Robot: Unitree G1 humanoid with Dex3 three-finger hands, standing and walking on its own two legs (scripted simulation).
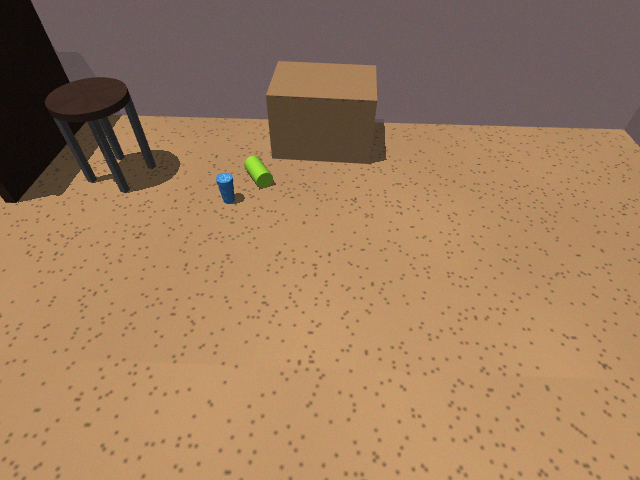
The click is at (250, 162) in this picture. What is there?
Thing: lying can
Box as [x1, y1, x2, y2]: [244, 156, 272, 187]
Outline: 248,157 244,162 244,166 258,186 267,186 272,180 271,174 258,157
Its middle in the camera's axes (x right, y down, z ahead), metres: -0.31 -0.34 +1.95
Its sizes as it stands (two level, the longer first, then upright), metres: 0.158 0.087 0.087
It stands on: the floor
